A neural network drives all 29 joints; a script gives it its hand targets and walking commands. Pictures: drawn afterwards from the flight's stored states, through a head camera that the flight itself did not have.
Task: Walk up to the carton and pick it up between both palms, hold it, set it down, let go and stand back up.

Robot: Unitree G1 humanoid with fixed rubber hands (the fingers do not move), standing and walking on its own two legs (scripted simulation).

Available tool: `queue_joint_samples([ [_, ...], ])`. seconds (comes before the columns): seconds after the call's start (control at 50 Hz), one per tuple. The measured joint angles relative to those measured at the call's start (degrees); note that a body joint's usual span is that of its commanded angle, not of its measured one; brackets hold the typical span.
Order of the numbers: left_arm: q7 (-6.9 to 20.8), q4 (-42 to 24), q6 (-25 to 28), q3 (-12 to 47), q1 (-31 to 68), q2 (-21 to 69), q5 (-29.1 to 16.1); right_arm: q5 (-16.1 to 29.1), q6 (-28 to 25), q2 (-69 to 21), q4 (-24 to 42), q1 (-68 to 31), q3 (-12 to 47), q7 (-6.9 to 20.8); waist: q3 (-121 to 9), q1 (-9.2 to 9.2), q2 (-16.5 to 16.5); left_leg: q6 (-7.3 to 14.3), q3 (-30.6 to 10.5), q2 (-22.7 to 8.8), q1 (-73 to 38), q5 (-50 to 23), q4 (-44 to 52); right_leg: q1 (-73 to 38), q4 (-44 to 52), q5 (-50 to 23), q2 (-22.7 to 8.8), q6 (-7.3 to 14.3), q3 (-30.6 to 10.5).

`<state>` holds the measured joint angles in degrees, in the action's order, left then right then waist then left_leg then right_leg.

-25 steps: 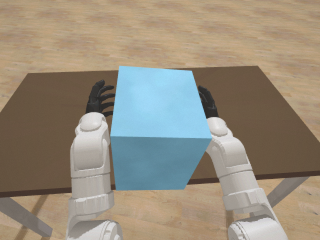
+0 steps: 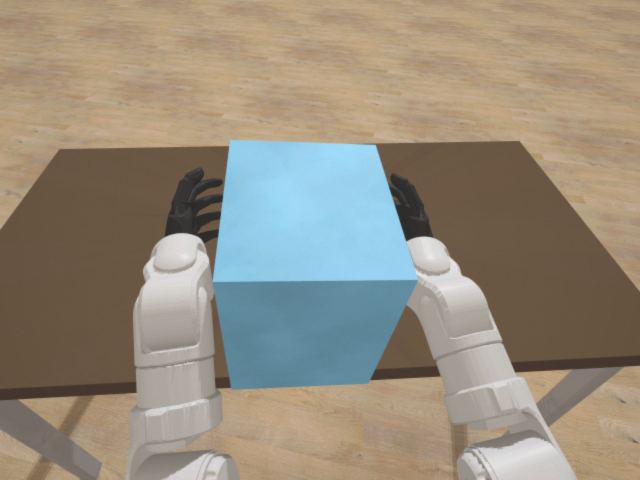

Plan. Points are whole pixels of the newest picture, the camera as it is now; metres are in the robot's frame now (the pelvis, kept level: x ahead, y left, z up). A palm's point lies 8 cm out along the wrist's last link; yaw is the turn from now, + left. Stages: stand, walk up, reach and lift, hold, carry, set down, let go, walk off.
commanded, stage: hold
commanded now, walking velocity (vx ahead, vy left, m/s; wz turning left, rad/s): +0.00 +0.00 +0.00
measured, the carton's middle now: (302, 268) +0.33 +0.01 +0.12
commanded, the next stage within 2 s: none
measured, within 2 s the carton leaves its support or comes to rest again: neither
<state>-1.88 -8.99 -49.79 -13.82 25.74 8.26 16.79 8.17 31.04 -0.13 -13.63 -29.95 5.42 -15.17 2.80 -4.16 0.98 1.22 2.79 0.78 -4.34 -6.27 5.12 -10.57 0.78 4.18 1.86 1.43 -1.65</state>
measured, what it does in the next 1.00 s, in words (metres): stands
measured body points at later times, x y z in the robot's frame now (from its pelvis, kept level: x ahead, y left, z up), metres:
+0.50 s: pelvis -0.01 +0.00 +0.00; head -0.01 +0.00 +0.45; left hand +0.35 +0.14 +0.16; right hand +0.36 -0.13 +0.13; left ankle +0.05 +0.11 -0.75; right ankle -0.04 -0.10 -0.75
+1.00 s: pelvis +0.00 +0.00 +0.00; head -0.01 +0.00 +0.45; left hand +0.35 +0.14 +0.16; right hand +0.36 -0.12 +0.14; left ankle +0.05 +0.11 -0.75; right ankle -0.04 -0.10 -0.75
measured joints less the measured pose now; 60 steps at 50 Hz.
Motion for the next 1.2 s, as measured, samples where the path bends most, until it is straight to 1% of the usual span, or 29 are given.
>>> queue_joint_samples([
  [0.1, 0.2, 4.5, 0.9, -1.5, 3.8, 0.1, 0.1, -1.2, -0.6, -0.6, -2.8, -1.9, -2.4, 0.6, 0.6, -0.12, -1.0, 0.4, -0.1, -0.5, 2.2, -0.9, -0.1, 3.6, -3.0, 0.5, 0.5, 0.0, 0.1],
  [0.14, 0.0, 6.2, 2.2, -1.9, 5.3, 0.3, 0.0, -1.8, -1.2, -0.4, -2.9, -2.4, -3.2, 0.7, -0.4, 0.16, -1.2, 0.6, 0.0, -0.6, 3.8, -1.2, -0.1, 5.7, -3.8, 0.7, 0.7, 0.0, 0.1],
  [0.2, -0.2, 7.1, 4.0, -2.2, 6.2, 0.8, 0.0, -2.3, -1.9, 0.2, -2.9, -3.1, -3.3, 0.9, -1.8, 0.75, -1.0, 0.6, 0.7, -0.7, 4.5, -1.1, 0.0, 6.5, -3.7, 0.5, 0.7, 0.0, -0.6],
  [0.26, -0.2, 5.4, 4.1, -2.1, 5.1, 0.9, 0.0, -1.6, -1.9, 0.8, -2.2, -3.2, -2.2, 0.7, -2.4, 0.92, -0.5, 0.2, 1.3, -0.7, 3.3, -0.5, 0.0, 4.9, -2.5, 0.2, 0.6, 0.0, -1.3],
  [0.32, 0.3, 3.3, 2.9, -1.6, 3.2, 0.6, 0.1, -1.1, -1.0, 0.3, -1.3, -2.5, -1.6, 0.5, -1.7, 0.49, 0.2, 0.0, 1.3, -0.5, 1.0, 0.1, 0.0, 2.1, -1.3, 0.2, 0.4, 0.0, -1.3],
  [0.38, 1.2, 3.3, 1.5, -1.6, 2.5, 0.1, 0.8, -0.9, -0.3, -0.5, -2.1, -2.1, -1.8, 0.4, -0.2, 0.15, 0.4, -0.1, 1.0, -0.4, -0.5, 0.3, 0.0, 0.2, -0.9, 0.3, 0.3, 0.1, -1.1],
  [0.44, 1.4, 3.3, 0.5, -1.8, 2.4, 0.2, 1.1, -0.6, -0.5, -1.1, -2.9, -1.5, -2.1, 0.5, 1.0, -0.07, -0.2, -0.1, 0.7, -0.4, -0.2, 0.0, 0.0, 0.4, -0.9, 0.1, 0.3, 0.1, -0.7],
  [0.56, -0.6, 2.0, 2.2, -0.8, 2.0, 1.4, -0.6, -0.7, -1.2, 0.6, 0.6, 0.0, -1.2, 0.1, -0.8, 0.18, -1.7, 0.3, -0.1, -0.3, 3.2, -0.9, 0.0, 4.3, -2.3, 0.3, 0.4, -0.1, 0.1],
  [0.62, -0.7, 4.8, 3.3, -1.3, 4.0, 1.1, -0.1, -1.9, -1.3, 0.6, -1.6, -2.0, -2.3, 0.8, -1.5, 0.51, -1.2, 0.3, 0.1, -0.4, 3.0, -0.7, -0.1, 4.6, -3.2, 0.9, 0.4, 0.0, -0.1],
  [0.68, 0.2, 9.4, 4.0, -2.7, 6.7, 0.4, 0.7, -3.2, -1.2, -0.3, -5.2, -4.6, -4.4, 1.6, -1.4, 0.57, -0.4, 0.3, 0.3, -0.4, 2.3, -0.3, -0.1, 4.1, -3.5, 1.2, 0.5, 0.1, -0.3],
  [0.72, 0.7, 10.2, 4.0, -3.3, 7.2, 0.2, 0.8, -3.3, -1.2, -0.8, -6.3, -5.2, -5.1, 1.7, -1.4, 0.6, 0.0, 0.2, 0.6, -0.5, 2.2, -0.2, -0.1, 3.8, -3.0, 1.1, 0.5, 0.2, -0.6],
  [0.76, 0.9, 8.5, 3.8, -3.2, 6.3, 0.2, 0.4, -2.2, -1.4, -0.8, -5.2, -4.8, -4.5, 1.0, -1.4, 0.74, 0.3, 0.1, 0.9, -0.5, 2.3, 0.0, 0.0, 3.9, -2.6, 0.9, 0.5, 0.2, -1.0],
  [0.84, 0.5, 1.4, 2.7, -1.3, 2.0, 0.7, -0.2, 0.1, -1.4, 0.4, -0.4, -2.2, -1.1, -0.2, -1.5, 0.39, 0.2, -0.1, 0.9, -0.4, 1.7, 0.3, 0.1, 2.6, -1.3, 0.4, 0.3, -0.2, -1.0],
  [0.88, 0.4, -1.2, 1.4, -0.3, 0.0, 0.7, -0.1, 0.9, -0.6, 0.8, 1.7, -0.6, 0.1, -0.7, -1.1, 0.42, -0.2, -0.2, 0.7, -0.4, 0.7, 0.6, 0.0, 1.1, -0.3, -0.2, 0.3, -0.4, -0.8],
  [0.92, 0.5, -2.4, -0.2, 0.2, -0.8, 0.5, 0.0, 1.0, 0.2, 0.8, 2.3, 0.3, 0.8, -0.9, -0.3, 0.49, -0.1, -0.2, 0.6, 0.0, -0.3, 0.7, 0.0, -0.2, 0.3, 0.1, 0.0, -0.3, -0.7],
  [0.96, 0.7, -2.0, -1.2, 0.0, -0.6, 0.3, 0.2, 0.7, 0.5, 0.4, 1.5, 0.4, 0.7, -0.8, 0.6, 0.33, -0.3, -0.2, 0.3, 0.1, -0.7, 0.6, 0.0, -0.7, 0.1, 0.5, -0.1, 0.1, -0.3],
  [1.02, 0.8, -0.8, -1.2, -0.3, 0.4, 0.4, 0.1, 0.3, 0.6, 0.2, 1.2, 0.4, 0.0, -0.6, 1.3, 0.06, -1.0, -0.1, -0.3, -0.1, 0.0, -0.1, 0.0, 0.2, -0.4, 0.2, 0.2, 0.2, 0.3],
  [1.12, 0.7, 1.5, 1.1, -1.2, 2.6, 1.1, -0.2, -0.9, -0.3, 0.4, 1.2, -0.4, -1.2, -0.4, 0.6, 0.11, -1.2, 0.1, -0.4, -0.6, 2.0, -0.9, 0.0, 2.9, -1.9, 0.2, 0.6, 0.2, 0.3],
  [1.2, 0.8, 4.6, 2.8, -2.2, 4.9, 1.2, 0.4, -1.7, -1.2, 0.2, -1.3, -2.6, -2.8, 0.4, -0.9, 0.56, -0.6, 0.2, 0.6, -0.9, 2.6, -0.7, -0.1, 4.3, -3.1, 0.5, 0.9, 0.3, -0.6],
])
